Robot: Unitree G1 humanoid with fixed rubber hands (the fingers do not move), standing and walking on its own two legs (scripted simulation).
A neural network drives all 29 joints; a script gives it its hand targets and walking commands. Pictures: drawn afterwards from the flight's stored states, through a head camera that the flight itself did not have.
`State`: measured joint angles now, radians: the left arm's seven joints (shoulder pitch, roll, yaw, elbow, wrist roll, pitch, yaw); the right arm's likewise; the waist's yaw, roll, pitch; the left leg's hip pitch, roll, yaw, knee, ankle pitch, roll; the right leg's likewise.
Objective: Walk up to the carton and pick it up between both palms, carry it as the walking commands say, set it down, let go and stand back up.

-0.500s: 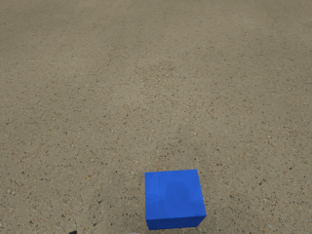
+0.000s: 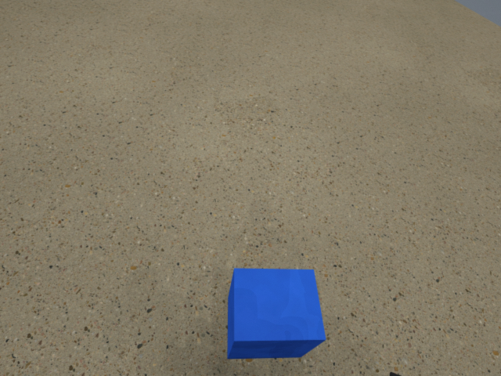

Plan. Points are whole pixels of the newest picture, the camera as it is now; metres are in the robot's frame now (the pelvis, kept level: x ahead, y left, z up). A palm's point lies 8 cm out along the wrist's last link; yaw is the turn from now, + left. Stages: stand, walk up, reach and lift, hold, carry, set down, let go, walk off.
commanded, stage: walk up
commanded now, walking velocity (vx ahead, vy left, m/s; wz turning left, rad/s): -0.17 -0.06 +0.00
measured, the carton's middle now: (269, 315) +0.39 -0.13 -0.63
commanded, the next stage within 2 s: none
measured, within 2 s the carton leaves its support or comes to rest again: neither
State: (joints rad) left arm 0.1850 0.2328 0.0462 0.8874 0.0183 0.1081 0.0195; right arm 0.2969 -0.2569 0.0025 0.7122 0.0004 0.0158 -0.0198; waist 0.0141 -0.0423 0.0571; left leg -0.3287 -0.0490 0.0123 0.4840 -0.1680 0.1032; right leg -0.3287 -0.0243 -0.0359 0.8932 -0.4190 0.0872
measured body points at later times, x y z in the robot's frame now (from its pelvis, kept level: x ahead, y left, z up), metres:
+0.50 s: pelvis -0.09 -0.06 -0.01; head -0.07 -0.08 +0.44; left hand -0.06 +0.19 -0.15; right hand +0.01 -0.32 -0.13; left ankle -0.05 +0.05 -0.70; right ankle -0.09 -0.16 -0.74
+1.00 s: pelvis -0.12 -0.04 +0.00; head -0.12 -0.04 +0.45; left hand -0.06 +0.19 -0.15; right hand -0.02 -0.30 -0.12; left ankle -0.13 +0.05 -0.74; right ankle -0.09 -0.16 -0.74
